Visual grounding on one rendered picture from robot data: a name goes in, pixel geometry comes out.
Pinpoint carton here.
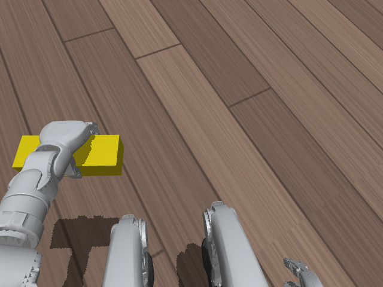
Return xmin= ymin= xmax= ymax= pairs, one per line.
xmin=12 ymin=135 xmax=124 ymax=176

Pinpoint left robot hand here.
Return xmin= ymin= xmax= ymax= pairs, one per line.
xmin=39 ymin=120 xmax=100 ymax=179

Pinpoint right robot foot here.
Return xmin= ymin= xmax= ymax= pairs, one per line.
xmin=202 ymin=238 xmax=223 ymax=287

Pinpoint right robot hand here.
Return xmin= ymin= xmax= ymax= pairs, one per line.
xmin=283 ymin=258 xmax=323 ymax=287

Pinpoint left robot arm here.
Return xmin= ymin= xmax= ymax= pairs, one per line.
xmin=0 ymin=141 xmax=72 ymax=287

